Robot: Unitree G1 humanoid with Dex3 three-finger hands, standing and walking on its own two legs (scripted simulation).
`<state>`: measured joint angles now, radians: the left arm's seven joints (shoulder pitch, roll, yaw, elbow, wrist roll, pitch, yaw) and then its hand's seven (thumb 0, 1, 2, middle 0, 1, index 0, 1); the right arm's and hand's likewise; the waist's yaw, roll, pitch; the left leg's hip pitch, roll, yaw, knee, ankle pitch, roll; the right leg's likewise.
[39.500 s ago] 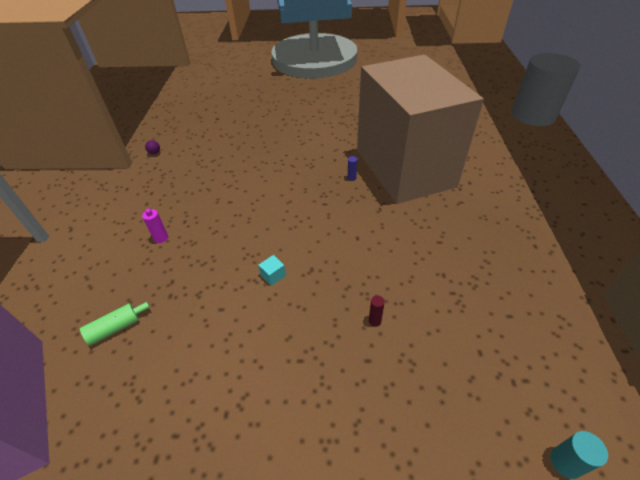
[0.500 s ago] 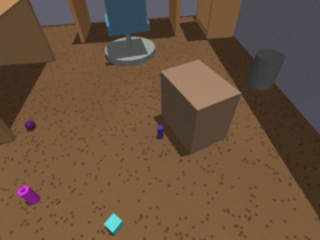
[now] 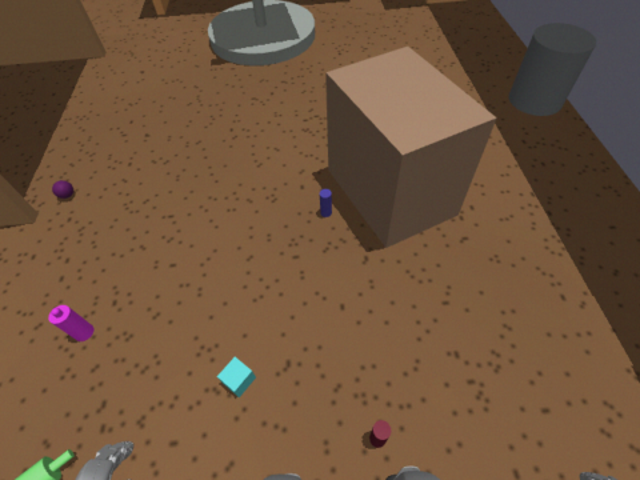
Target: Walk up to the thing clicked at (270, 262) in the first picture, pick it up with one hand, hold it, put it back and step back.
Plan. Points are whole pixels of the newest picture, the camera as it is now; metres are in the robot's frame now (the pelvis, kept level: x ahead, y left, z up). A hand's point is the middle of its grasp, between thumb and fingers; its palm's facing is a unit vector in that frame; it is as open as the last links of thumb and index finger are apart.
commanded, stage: step back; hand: left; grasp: from above
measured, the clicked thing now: (237, 377) +0.46 +0.31 -0.72
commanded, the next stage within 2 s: none
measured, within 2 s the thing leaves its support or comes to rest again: neither
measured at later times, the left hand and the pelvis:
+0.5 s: hand out of the picture +0.02 +0.26 -0.15, palm faces -0.10 -0.92 -0.39, open 7.4 cm; pelvis -0.10 +0.00 +0.00, yaw -3 degrees
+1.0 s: hand out of the picture -0.12 +0.29 -0.14, palm faces -0.02 -0.93 -0.37, open 7.4 cm; pelvis -0.24 +0.02 +0.01, yaw -1 degrees
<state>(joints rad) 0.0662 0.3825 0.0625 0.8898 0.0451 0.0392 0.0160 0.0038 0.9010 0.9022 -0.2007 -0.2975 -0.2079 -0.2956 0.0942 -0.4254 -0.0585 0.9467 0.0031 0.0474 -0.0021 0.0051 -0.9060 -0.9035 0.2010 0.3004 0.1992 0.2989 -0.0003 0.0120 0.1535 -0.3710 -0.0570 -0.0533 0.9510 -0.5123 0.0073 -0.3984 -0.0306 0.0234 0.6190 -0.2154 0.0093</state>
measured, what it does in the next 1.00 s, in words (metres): walks backwards: left foot, then right foot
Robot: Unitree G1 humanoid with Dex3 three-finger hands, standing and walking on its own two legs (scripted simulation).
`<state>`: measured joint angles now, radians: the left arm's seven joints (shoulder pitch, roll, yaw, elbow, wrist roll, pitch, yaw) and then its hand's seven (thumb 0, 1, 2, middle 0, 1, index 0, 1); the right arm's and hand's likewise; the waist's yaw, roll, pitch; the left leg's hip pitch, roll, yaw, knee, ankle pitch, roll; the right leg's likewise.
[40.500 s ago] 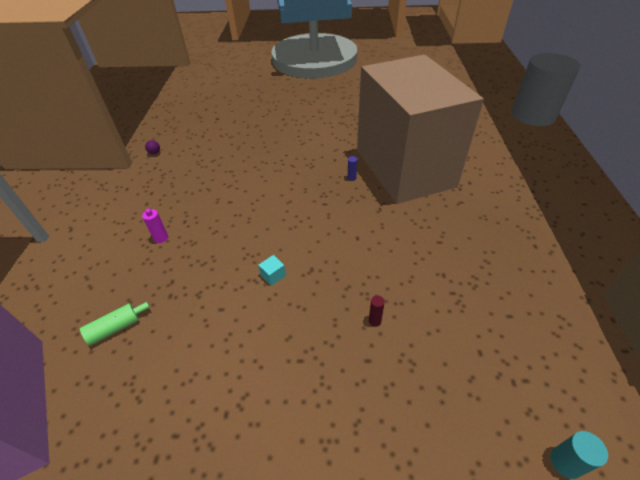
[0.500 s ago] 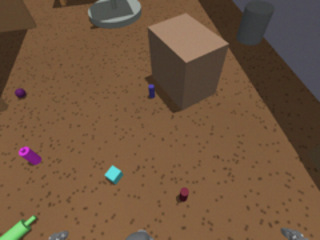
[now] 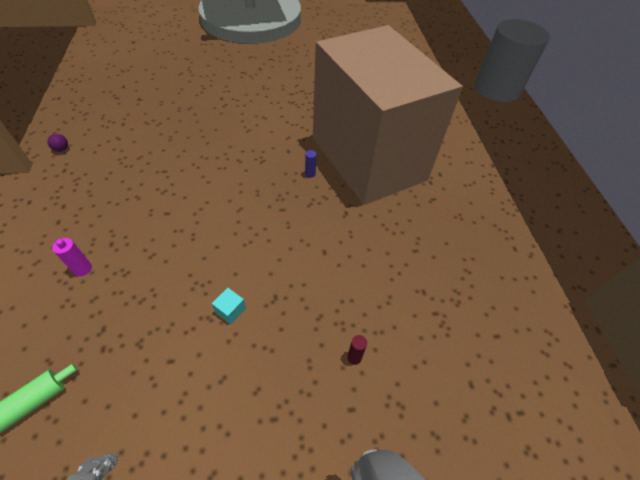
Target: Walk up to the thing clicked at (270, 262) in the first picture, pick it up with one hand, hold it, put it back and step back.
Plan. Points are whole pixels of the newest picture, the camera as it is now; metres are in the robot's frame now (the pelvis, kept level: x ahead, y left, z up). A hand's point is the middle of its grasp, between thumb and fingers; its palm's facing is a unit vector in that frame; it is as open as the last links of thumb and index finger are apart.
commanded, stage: step back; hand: left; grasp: from above
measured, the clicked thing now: (229, 306) +0.70 +0.30 -0.73
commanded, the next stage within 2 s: stand in 1.96 s
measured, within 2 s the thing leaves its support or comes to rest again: neither
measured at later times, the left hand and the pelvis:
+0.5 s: hand out of the picture -0.05 +0.24 -0.14, palm faces +0.01 -0.91 -0.42, open 7.4 cm; pelvis -0.17 -0.03 -0.01, yaw +2 degrees
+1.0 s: hand out of the picture -0.29 +0.21 -0.15, palm faces -0.01 -0.92 -0.40, open 7.4 cm; pelvis -0.33 -0.06 +0.00, yaw -1 degrees
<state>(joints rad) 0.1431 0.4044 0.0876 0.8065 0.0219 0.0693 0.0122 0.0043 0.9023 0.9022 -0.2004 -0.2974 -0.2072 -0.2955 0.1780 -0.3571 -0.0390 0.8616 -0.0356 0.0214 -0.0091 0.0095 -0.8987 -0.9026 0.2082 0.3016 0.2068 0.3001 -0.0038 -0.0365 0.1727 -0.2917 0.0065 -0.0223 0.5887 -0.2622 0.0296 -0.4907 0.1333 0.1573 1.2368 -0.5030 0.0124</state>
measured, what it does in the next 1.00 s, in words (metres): walks backwards: right foot, then left foot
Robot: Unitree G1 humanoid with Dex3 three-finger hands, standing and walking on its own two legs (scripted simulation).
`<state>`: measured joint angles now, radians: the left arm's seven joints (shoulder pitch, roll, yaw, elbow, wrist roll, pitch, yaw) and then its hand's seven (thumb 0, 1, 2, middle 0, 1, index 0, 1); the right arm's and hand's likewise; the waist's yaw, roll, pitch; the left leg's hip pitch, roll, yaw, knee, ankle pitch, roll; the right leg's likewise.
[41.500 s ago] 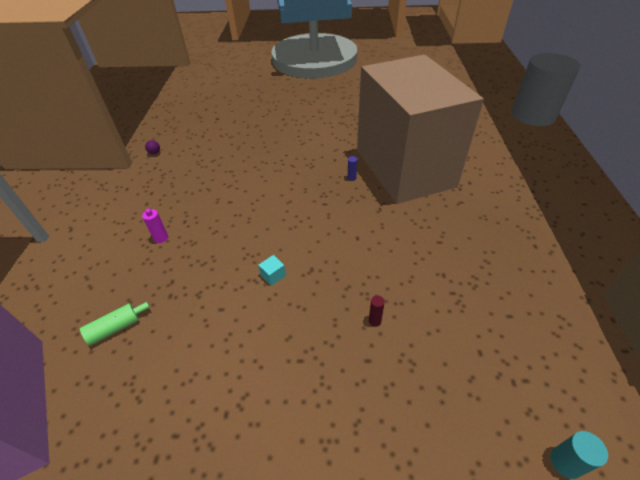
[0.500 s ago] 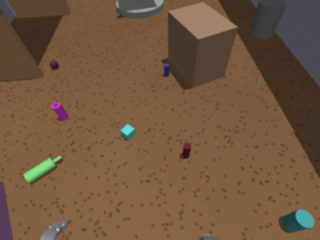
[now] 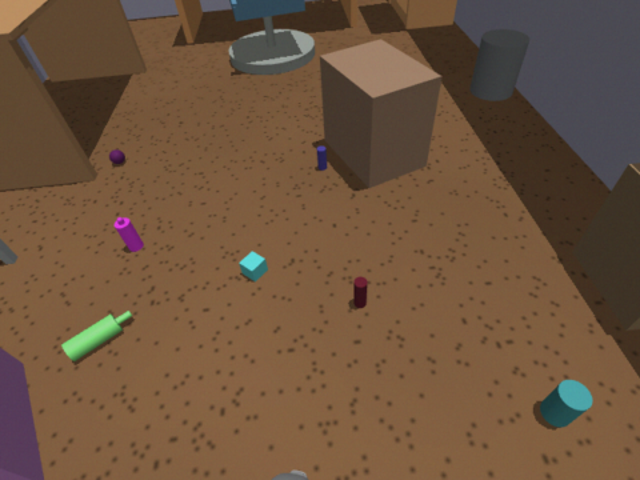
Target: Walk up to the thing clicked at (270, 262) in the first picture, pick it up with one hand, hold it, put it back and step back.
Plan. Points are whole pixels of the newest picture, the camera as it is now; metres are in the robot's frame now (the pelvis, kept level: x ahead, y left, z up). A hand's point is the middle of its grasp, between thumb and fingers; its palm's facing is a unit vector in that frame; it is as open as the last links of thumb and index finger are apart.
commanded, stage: step back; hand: left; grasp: from above
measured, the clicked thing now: (253, 266) +1.01 +0.39 -0.73
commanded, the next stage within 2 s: stand in 0.96 s
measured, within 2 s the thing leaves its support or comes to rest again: neither
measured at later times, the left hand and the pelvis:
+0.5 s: hand out of the picture +0.08 +0.27 -0.14, palm faces +0.05 -0.92 -0.39, open 7.4 cm; pelvis +0.01 +0.00 +0.00, yaw +4 degrees
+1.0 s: hand out of the picture +0.14 +0.29 -0.14, palm faces +0.07 -0.93 -0.35, open 7.4 cm; pelvis +0.05 +0.02 +0.01, yaw +4 degrees
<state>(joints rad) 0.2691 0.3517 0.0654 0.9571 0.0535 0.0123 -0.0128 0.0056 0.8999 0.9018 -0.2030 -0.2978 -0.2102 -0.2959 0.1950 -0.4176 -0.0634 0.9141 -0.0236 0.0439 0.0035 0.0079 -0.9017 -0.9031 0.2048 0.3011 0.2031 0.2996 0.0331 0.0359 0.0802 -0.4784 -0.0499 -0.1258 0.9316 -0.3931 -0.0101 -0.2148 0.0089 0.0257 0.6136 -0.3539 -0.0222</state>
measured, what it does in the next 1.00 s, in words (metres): steps on the spot: left foot, then right foot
